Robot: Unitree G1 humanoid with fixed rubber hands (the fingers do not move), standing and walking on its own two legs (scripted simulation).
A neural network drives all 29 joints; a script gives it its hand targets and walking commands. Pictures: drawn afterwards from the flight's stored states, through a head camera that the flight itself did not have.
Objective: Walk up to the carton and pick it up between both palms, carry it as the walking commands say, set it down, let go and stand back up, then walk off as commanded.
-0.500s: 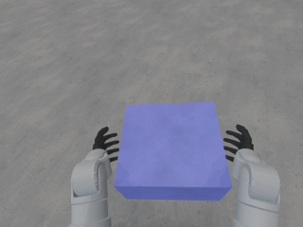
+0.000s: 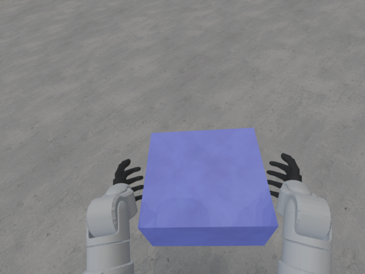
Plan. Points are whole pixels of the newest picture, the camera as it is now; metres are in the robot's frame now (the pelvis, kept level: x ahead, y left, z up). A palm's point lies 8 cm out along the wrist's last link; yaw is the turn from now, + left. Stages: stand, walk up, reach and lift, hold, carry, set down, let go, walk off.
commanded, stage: carry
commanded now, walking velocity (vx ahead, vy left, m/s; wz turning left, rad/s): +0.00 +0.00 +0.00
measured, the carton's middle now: (204, 185) +0.34 +0.01 -0.02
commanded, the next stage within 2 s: none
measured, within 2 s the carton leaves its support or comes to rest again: neither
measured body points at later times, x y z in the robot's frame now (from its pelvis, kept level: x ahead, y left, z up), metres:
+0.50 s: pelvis -0.09 +0.02 +0.00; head -0.12 +0.00 +0.45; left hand +0.18 +0.21 +0.07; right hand +0.21 -0.13 +0.07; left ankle -0.03 +0.15 -0.73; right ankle +0.04 -0.09 -0.72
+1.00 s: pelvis -0.10 +0.00 -0.01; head -0.13 -0.01 +0.44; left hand +0.19 +0.17 +0.06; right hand +0.18 -0.18 +0.06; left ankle -0.05 +0.14 -0.73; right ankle +0.02 -0.09 -0.73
